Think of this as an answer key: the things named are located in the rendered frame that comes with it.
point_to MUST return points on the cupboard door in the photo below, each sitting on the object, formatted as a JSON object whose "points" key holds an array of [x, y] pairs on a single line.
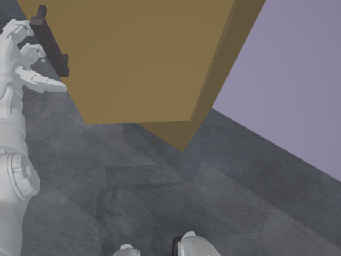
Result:
{"points": [[134, 61]]}

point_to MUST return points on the robot left forearm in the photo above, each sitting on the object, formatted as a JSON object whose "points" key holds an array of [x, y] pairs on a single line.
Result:
{"points": [[12, 121]]}

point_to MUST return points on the robot left hand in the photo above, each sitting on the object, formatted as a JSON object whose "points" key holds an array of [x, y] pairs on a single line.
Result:
{"points": [[11, 58]]}

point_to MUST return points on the robot left shin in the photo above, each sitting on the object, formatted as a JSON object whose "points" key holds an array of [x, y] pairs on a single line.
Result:
{"points": [[126, 246]]}

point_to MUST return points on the handle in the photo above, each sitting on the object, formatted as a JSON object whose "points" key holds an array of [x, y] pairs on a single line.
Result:
{"points": [[46, 39]]}

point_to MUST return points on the robot right thigh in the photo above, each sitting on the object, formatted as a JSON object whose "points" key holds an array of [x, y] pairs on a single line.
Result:
{"points": [[196, 246]]}

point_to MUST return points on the left robot upper arm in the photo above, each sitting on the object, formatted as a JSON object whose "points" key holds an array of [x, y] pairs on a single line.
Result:
{"points": [[19, 181]]}

